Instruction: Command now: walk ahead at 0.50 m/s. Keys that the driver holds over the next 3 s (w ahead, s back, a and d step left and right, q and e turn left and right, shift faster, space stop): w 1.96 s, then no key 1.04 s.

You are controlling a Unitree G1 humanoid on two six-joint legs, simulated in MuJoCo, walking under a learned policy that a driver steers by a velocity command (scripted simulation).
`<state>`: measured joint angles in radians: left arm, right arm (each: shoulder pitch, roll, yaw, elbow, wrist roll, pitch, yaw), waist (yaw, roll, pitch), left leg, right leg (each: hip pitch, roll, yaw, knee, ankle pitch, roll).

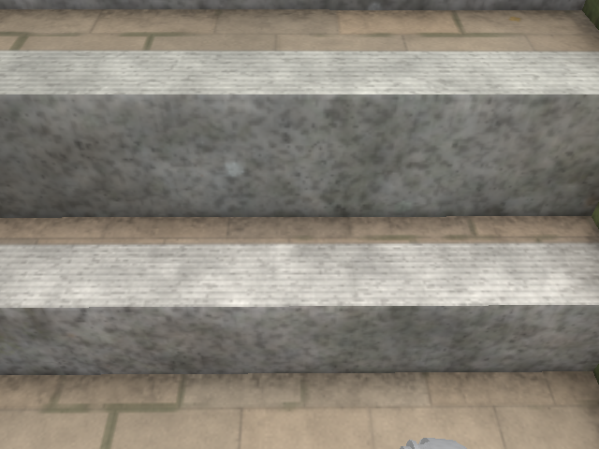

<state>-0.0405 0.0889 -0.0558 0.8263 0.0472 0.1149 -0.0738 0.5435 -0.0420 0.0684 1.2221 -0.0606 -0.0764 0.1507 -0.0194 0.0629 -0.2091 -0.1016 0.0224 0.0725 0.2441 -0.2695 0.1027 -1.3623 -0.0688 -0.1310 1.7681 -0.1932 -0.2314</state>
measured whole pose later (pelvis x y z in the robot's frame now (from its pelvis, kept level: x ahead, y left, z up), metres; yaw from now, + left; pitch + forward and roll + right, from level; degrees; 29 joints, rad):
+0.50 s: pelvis +0.19 +0.02 +0.20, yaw +1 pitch +7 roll +0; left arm 0.45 0.08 -0.03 1.17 0.07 -0.08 -0.13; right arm -0.05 -0.13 0.08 0.86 -0.05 0.05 0.07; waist 0.03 -0.03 -0.18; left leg -1.26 0.06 0.05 1.63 -0.43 0.20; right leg -0.16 -0.07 -0.09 0.30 -0.26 -0.04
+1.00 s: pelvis +0.38 +0.06 +0.39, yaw +1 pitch +5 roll +1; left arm 0.16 0.18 -0.02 0.96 0.01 -0.03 -0.06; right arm 0.42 -0.13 0.00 1.14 -0.10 -0.07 0.09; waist -0.03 -0.04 -0.13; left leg -0.28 -0.06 0.08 0.56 -0.37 0.08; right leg -1.46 0.05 0.18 2.28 0.04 -0.25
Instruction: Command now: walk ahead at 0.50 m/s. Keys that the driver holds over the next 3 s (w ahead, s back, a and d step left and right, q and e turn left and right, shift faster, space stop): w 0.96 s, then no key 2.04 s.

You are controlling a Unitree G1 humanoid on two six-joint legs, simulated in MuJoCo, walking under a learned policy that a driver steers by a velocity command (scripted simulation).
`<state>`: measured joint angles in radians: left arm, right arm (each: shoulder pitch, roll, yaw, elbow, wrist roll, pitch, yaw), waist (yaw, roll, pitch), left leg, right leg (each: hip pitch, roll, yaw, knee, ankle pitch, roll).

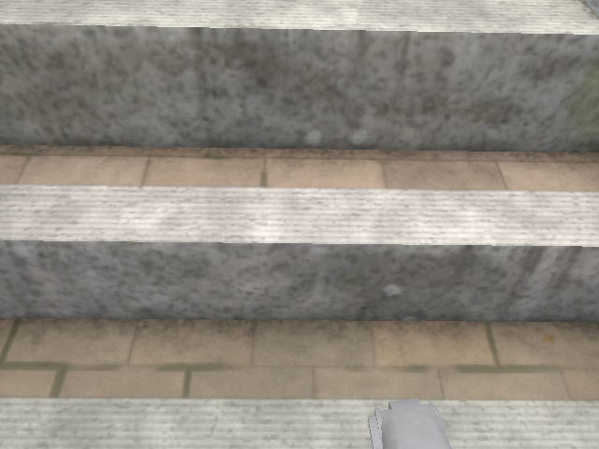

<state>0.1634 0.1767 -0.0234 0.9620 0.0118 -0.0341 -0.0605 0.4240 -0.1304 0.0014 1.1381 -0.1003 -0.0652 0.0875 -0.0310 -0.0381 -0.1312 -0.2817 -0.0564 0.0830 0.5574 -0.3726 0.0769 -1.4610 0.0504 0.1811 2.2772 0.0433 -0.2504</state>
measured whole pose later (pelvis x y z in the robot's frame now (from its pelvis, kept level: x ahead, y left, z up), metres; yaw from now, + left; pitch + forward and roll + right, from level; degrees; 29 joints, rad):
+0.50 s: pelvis +0.17 -0.06 +0.17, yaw -1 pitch +6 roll -3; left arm 0.38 0.12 -0.01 1.17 0.09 -0.01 -0.07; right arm 0.22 -0.20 0.02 1.09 -0.02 -0.03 0.08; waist 0.02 0.04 -0.15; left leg -1.22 0.00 -0.18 2.10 -0.14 0.23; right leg -0.46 0.05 -0.12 0.69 -0.34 -0.08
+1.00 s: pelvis +0.37 +0.03 +0.34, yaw +0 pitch +6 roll +2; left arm 0.29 0.23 0.04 1.12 0.02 -0.09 -0.08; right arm 0.20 -0.18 0.00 1.11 -0.04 -0.01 0.05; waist -0.03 -0.07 -0.15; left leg -0.74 -0.03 0.15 1.12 -0.50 0.10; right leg -0.87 0.08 0.33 1.89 0.23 -0.21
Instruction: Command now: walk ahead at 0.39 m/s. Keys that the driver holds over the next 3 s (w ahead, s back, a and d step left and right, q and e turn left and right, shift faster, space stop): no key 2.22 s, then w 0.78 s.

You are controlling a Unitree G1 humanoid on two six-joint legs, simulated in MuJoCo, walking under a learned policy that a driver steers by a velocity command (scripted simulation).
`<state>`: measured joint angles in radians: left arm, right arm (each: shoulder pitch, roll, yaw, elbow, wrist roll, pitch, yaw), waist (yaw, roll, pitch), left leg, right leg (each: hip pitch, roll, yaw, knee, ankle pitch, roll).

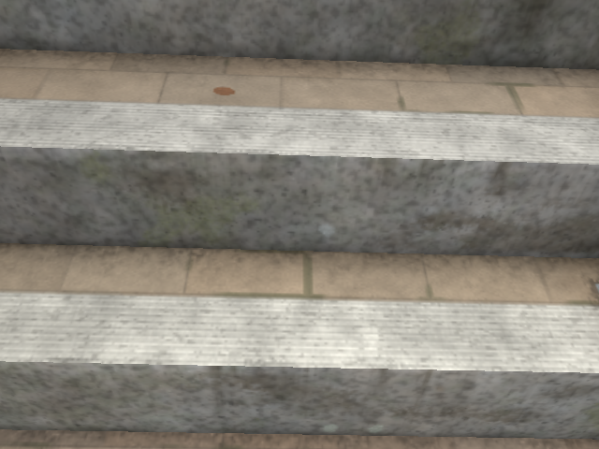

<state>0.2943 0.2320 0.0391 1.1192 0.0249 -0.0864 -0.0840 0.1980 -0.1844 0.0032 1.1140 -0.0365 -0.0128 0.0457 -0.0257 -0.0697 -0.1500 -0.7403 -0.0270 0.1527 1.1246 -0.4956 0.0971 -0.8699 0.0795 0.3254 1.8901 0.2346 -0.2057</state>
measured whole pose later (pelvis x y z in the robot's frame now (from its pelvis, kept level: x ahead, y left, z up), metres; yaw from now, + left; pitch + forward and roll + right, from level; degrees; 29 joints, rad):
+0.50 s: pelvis +0.12 -0.06 +0.08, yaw +1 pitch +6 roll +1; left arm 0.19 0.18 0.01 0.97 0.01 -0.07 -0.05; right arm 0.06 -0.27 -0.04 0.91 0.00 -0.08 0.09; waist 0.06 0.00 -0.17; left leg -0.31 0.04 0.09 0.65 -0.39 0.03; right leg -0.41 -0.09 -0.01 0.72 -0.28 0.08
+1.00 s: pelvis +0.10 -0.09 +0.08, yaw +0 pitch +1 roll -1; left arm 0.20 0.16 0.05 0.92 -0.01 -0.06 -0.08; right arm 0.28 -0.16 -0.03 1.03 0.00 -0.06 0.04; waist -0.02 0.01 -0.05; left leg -0.23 0.13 0.09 0.61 -0.39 -0.07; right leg -0.29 -0.01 -0.06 0.60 -0.34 -0.01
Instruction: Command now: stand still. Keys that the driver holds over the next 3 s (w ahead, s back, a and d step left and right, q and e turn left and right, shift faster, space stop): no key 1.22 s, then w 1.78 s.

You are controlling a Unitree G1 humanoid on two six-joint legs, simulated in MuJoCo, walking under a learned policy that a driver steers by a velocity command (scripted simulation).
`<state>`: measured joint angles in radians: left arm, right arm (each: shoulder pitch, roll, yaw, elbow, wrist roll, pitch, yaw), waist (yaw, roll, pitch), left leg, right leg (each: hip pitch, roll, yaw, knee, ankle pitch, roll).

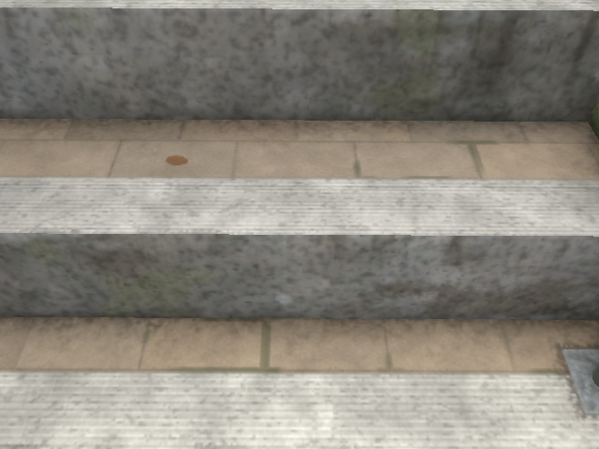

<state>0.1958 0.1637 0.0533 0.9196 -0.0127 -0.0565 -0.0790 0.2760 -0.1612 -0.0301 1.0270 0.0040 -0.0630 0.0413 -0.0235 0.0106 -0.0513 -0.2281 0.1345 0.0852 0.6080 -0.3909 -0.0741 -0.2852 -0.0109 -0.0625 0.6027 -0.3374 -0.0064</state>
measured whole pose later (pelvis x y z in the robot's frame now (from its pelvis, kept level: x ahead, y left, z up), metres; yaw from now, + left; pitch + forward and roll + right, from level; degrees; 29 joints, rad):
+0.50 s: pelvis -0.02 +0.02 +0.01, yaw +0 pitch +1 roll -1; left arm 0.31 0.17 0.05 1.00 -0.01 -0.04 -0.07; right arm 0.33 -0.15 -0.03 1.06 0.00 -0.05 0.06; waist 0.01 0.01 -0.03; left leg -0.21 0.10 0.10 0.54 -0.33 -0.04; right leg -0.27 -0.04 -0.05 0.52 -0.26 0.02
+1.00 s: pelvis -0.01 +0.02 +0.01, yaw +0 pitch +0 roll -1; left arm 0.40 0.13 -0.02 1.07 -0.01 -0.03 -0.08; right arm 0.42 -0.08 -0.01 1.14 0.00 -0.01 0.06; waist 0.00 0.01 -0.02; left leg -0.18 0.09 0.11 0.49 -0.32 -0.03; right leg -0.23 -0.05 -0.05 0.48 -0.25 0.03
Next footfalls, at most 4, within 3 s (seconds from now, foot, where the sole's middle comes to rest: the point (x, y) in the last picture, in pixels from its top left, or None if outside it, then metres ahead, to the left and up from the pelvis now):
1.80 left None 0.22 0.17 -0.57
2.30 right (345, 386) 0.48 -0.05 -0.34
2.76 left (204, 175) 0.75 0.17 -0.13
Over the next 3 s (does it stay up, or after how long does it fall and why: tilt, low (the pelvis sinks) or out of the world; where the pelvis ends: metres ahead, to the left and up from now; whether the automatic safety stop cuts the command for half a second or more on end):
stays up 0.69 0.08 0.61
